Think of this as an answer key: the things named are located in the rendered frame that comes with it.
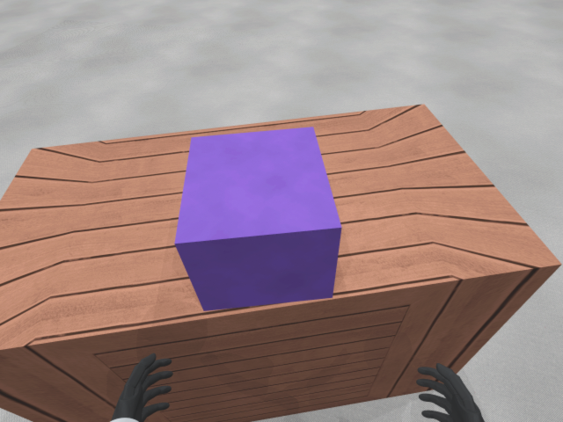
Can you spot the pedestal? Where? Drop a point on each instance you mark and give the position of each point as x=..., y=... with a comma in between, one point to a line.
x=433, y=261

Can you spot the right robot hand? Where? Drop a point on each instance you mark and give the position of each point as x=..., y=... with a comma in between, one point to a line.
x=458, y=403

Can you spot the left robot hand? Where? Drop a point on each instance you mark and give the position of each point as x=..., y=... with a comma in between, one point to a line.
x=134, y=396

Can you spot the carton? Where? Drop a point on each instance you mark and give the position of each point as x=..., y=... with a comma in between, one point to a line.
x=258, y=223

